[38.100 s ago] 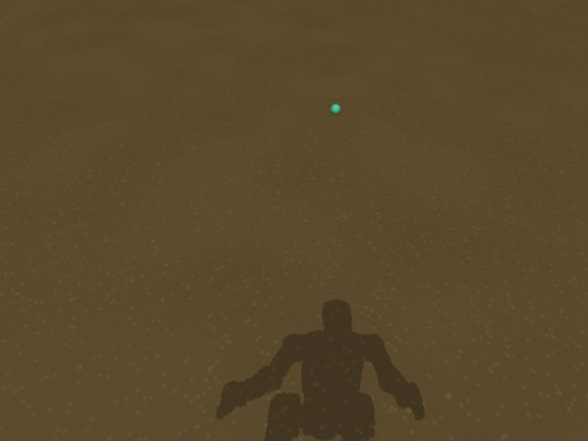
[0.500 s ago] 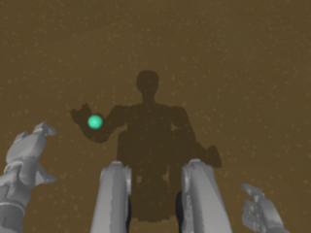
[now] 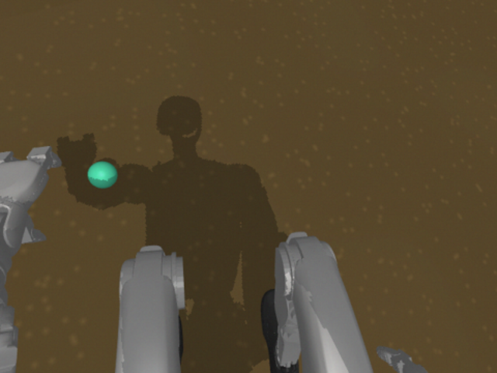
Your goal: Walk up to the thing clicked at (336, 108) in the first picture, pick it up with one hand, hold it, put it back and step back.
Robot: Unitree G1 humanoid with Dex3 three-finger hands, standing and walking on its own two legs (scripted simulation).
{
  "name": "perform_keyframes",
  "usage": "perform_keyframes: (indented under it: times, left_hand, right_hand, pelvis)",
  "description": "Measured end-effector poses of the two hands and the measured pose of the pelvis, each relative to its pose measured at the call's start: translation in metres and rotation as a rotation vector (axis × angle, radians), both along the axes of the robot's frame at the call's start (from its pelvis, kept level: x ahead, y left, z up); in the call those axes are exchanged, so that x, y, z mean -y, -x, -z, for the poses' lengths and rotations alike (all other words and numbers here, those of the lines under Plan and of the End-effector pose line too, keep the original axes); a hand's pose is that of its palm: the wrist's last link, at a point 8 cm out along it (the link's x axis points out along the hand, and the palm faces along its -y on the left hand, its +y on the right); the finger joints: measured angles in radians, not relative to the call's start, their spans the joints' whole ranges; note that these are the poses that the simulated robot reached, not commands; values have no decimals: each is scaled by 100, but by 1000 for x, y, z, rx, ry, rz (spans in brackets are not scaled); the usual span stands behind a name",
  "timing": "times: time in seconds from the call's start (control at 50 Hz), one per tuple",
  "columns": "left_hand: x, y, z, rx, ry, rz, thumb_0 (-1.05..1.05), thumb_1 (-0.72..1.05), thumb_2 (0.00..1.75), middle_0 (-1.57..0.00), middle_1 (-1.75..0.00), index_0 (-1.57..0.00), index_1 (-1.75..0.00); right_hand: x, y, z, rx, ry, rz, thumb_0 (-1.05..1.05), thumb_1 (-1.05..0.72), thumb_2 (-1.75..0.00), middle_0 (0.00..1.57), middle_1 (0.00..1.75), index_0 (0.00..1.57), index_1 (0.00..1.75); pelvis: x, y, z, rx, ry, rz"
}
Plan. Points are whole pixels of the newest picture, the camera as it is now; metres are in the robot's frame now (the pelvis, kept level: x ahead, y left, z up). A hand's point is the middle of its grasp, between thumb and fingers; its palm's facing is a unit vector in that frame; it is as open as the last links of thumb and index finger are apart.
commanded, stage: rise first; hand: left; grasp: from above
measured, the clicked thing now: (102, 174) +0.52 +0.28 -0.35
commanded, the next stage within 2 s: approach in 0.74 s
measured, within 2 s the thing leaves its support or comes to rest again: neither
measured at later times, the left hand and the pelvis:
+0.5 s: hand (51, 186) +0.45 +0.32 -0.20, palm faces -0.45 -0.07 -0.89, open 13.4 cm; pelvis +0.01 +0.00 -0.04, yaw -1 degrees
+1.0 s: hand (61, 181) +0.46 +0.31 -0.23, palm faces -0.45 -0.07 -0.89, open 13.9 cm; pelvis +0.01 +0.00 -0.05, yaw -3 degrees
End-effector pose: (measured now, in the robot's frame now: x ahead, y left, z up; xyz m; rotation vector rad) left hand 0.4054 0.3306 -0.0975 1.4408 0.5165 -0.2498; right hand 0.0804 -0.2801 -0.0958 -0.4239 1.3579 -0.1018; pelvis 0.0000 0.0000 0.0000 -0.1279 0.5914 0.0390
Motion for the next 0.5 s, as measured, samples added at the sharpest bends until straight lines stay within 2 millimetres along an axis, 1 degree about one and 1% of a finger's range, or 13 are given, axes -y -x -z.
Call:
perform_keyframes:
  times: [0.1,0.26,0.5]
  left_hand:
    - [1,-10,13,13,-19,37,0,-36,88,-25,-80,-24,-81]
    - [6,-26,27,30,-50,69,0,-35,87,-26,-79,-25,-80]
    - [10,-46,45,16,-52,34,0,-39,89,-23,-85,-22,-85]
  right_hand:
    - [-1,0,8,-26,5,-13,1,-90,-90,20,30,21,30]
    - [-3,1,23,-45,-5,-24,0,-90,-90,20,30,21,30]
    - [-3,13,38,-92,-19,-31,0,-91,-90,20,30,21,30]
  pelvis:
    - [-1,-1,10,-1,5,-1]
    - [1,-3,24,0,4,4]
    - [5,-7,38,-5,2,17]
